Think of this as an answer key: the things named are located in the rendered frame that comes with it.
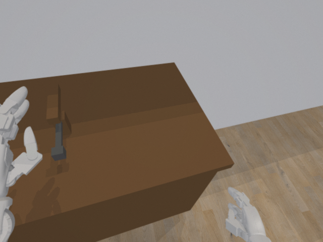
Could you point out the robot left forearm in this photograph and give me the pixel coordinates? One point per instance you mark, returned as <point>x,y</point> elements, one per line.
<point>7,220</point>

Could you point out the robot right hand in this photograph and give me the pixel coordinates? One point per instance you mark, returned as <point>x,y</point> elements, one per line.
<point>248,221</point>

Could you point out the tap lever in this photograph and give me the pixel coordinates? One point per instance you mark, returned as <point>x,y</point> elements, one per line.
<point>58,152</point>

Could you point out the robot left hand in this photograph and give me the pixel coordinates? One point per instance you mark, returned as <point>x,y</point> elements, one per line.
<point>11,112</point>

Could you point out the counter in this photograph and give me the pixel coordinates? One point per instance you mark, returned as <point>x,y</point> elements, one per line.
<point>139,149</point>

